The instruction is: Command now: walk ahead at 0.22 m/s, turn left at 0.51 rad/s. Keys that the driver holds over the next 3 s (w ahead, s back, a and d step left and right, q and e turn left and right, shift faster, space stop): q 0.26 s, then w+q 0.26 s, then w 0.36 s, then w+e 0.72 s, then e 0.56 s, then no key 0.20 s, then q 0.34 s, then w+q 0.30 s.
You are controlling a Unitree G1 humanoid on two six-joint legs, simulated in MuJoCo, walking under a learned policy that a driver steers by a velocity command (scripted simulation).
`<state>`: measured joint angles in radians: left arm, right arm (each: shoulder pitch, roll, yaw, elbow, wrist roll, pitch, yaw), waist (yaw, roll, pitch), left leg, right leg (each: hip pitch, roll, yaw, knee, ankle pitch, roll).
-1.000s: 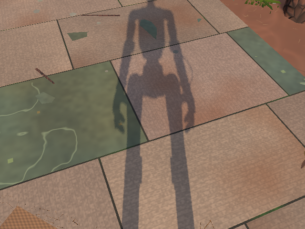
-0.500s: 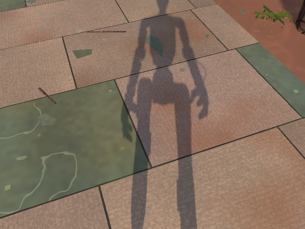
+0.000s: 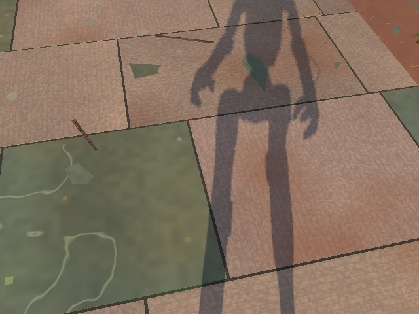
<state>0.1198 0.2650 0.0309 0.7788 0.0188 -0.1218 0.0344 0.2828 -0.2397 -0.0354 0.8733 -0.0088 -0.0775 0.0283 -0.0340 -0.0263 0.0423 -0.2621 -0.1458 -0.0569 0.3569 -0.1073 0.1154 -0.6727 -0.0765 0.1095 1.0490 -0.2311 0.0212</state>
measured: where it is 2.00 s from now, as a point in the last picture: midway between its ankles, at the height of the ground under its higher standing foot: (144, 230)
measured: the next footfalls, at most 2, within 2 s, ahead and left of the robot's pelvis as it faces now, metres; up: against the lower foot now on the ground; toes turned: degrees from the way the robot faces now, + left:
right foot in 0.22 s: +0.25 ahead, -0.12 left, +0.00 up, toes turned +15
left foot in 0.70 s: +0.17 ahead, +0.15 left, +0.00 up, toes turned +25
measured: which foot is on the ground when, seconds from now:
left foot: down 0.00-0.22, up 0.24-0.68, down 0.70-1.00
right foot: up 0.00-0.20, down 0.22-0.70, up 0.72-1.00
